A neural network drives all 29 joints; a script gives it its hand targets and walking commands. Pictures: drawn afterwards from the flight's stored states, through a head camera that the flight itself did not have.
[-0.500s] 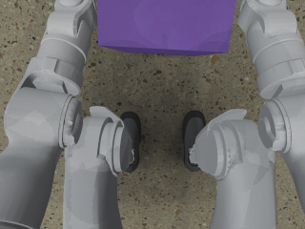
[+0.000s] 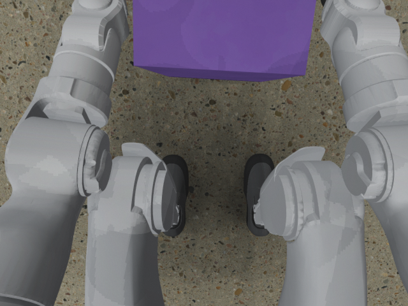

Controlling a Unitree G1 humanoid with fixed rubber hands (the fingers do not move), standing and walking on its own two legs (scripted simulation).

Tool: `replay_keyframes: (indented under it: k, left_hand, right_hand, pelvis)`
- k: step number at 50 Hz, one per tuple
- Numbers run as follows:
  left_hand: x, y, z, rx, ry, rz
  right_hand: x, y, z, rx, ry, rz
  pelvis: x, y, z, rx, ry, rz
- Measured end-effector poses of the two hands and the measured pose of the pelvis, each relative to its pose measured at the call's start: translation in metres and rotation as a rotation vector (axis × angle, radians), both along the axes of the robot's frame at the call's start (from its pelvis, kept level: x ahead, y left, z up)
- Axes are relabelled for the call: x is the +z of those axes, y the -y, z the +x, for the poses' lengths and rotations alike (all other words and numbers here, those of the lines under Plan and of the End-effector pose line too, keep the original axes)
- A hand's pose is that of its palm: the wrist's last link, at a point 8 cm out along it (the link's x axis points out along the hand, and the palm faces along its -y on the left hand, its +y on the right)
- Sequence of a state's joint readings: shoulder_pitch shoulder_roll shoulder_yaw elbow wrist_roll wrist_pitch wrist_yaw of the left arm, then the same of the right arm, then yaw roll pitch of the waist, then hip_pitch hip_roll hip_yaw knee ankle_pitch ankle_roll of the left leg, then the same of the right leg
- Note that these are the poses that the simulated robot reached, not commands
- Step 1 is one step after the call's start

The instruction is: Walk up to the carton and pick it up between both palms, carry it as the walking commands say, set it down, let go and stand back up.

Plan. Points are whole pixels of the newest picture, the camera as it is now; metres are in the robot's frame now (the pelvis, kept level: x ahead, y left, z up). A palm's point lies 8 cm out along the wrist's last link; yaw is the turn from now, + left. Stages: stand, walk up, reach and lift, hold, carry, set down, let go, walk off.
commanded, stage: reach and lift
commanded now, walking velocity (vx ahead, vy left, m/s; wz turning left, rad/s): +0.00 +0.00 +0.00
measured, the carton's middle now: (220, 5) +0.54 +0.01 -0.22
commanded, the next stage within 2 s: none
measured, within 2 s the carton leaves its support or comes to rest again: leaves its support in 0.22 s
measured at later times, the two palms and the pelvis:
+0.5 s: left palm out of the picture +0.54 +0.15 -0.11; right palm out of the picture +0.53 -0.14 -0.12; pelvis -0.01 +0.01 +0.01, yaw +0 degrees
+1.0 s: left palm out of the picture +0.55 +0.14 -0.05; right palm out of the picture +0.53 -0.15 -0.05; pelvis -0.02 +0.01 +0.05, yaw +0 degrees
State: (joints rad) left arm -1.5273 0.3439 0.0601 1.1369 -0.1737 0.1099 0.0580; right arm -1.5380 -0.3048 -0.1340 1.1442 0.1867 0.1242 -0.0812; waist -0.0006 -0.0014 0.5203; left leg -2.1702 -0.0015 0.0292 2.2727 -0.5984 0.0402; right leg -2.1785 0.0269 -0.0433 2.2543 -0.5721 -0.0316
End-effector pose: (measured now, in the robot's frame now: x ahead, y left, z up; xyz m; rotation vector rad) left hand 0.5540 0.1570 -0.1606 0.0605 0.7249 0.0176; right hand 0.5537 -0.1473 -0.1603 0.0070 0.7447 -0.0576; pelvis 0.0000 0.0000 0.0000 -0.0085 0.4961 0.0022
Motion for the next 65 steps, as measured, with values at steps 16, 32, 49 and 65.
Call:
replay_keyframes:
  k: [16,32,49,65]
  left_hand:
    - [0.023,0.008,-0.005,0.050,-0.021,0.013]
    - [0.072,0.006,-0.012,0.010,-0.001,0.066]
    - [0.110,0.013,-0.007,0.015,0.048,0.055]
    - [0.141,0.007,-0.029,0.043,0.024,0.025]
  right_hand:
    - [0.022,-0.001,-0.009,-0.048,-0.008,-0.077]
    - [0.070,-0.005,-0.018,-0.066,-0.010,-0.073]
    - [0.101,0.001,-0.019,-0.083,0.044,-0.065]
    - [0.137,-0.004,-0.038,-0.096,0.023,-0.056]
  pelvis:
    - [0.001,-0.003,-0.006,0.012,0.052,-0.017]
    - [0.030,-0.007,-0.016,0.020,0.086,-0.027]
    - [0.050,-0.007,-0.017,0.016,0.093,-0.026]
    - [0.076,-0.010,-0.033,0.021,0.115,-0.033]
